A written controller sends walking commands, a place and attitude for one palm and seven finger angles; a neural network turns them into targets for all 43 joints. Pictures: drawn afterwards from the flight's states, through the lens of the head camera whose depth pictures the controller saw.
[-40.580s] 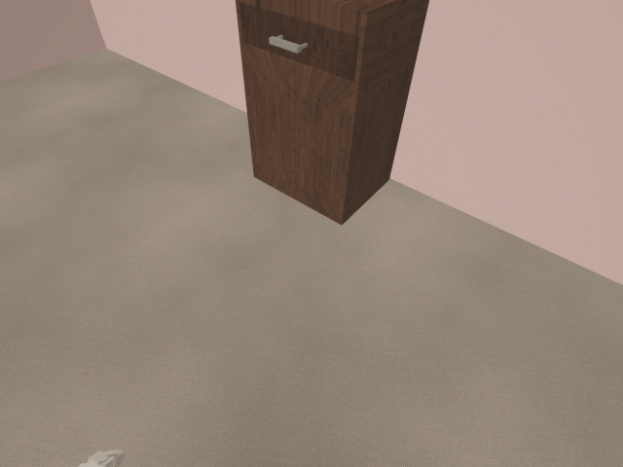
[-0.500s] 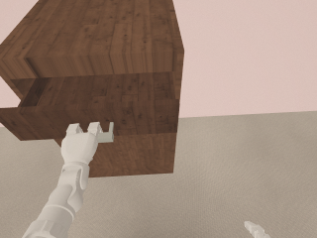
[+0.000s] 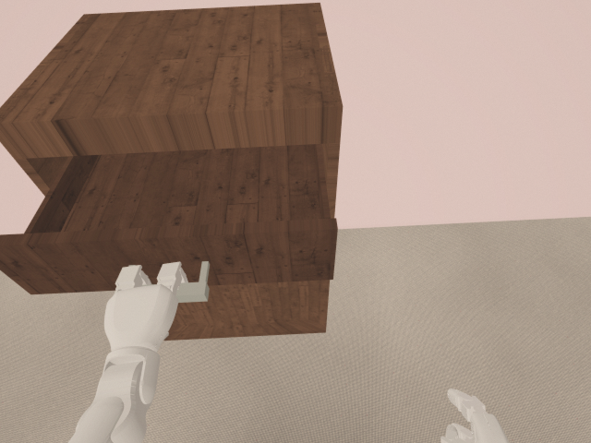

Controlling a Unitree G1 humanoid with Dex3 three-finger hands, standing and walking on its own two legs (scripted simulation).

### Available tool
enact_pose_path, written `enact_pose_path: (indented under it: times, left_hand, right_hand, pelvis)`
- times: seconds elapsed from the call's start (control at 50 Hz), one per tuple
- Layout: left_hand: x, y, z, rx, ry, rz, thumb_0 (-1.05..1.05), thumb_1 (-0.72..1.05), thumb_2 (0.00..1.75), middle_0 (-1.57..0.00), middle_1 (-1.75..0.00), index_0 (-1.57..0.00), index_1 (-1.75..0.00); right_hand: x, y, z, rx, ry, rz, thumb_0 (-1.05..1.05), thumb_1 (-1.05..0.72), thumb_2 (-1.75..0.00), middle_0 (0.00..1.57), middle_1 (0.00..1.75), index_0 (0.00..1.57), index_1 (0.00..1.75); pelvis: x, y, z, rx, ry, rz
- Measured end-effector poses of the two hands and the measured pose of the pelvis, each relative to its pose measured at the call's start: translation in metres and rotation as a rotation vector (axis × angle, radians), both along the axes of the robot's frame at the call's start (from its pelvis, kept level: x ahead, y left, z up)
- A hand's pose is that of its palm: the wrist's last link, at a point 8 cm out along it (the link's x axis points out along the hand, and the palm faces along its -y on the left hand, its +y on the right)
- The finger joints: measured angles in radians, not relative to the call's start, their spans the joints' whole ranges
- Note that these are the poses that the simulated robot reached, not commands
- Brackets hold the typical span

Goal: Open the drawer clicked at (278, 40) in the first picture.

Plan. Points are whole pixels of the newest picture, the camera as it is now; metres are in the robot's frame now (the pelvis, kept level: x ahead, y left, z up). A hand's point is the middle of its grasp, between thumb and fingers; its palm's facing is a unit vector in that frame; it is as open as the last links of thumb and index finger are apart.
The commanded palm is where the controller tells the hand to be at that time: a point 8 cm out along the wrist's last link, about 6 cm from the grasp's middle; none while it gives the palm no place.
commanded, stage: pull the drawer open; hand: left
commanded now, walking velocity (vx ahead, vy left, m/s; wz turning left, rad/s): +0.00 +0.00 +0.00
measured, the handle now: (165, 281) +0.34 +0.22 +0.01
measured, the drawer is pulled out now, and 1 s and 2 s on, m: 0.19 0.30 0.30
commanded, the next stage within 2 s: open the thumb to release the handle in 1.06 s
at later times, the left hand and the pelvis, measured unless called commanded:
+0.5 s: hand (148, 375) +0.21 +0.21 -0.01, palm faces -0.01 -0.08 -1.00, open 5.8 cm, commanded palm +0.17 +0.21 +0.03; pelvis +0.00 -0.01 +0.00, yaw +0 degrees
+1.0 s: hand (140, 412) +0.17 +0.21 -0.01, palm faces -0.01 -0.09 -1.00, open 5.9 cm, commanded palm +0.11 +0.21 +0.03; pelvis -0.02 -0.01 -0.01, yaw -1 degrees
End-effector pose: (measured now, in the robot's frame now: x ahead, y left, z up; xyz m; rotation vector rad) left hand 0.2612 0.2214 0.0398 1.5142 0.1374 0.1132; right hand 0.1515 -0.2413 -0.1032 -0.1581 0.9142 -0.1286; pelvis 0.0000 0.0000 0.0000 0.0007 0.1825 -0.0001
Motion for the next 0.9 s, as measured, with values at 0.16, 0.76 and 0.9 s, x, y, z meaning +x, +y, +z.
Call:
enact_pose_path:
  times: [0.16,0.76,0.9]
  left_hand:
    - [-0.023,-0.002,0.000,-0.010,-0.004,0.009,0.02,0.73,0.82,-0.24,-1.29,-0.35,-1.30]
    - [-0.099,-0.009,0.001,-0.035,-0.006,0.013,0.03,0.72,0.82,-0.24,-1.30,-0.37,-1.29]
    - [-0.112,-0.010,0.001,-0.037,-0.003,0.012,0.03,0.72,0.81,-0.24,-1.30,-0.37,-1.28]
  right_hand:
    - [0.020,0.007,0.004,0.012,-0.043,0.046,0.01,-0.90,-0.90,0.20,0.30,0.20,0.30]
    - [0.028,0.010,0.006,0.016,-0.105,0.114,0.02,-0.90,-0.90,0.20,0.30,0.20,0.30]
    - [0.021,0.011,0.005,0.025,-0.112,0.109,0.02,-0.90,-0.90,0.20,0.30,0.20,0.30]
  pelvis:
    - [0.002,-0.001,-0.001,0.001,-0.008,0.003]
    - [-0.009,-0.010,-0.006,0.009,-0.036,-0.009]
    - [-0.013,-0.010,-0.007,0.011,-0.043,-0.014]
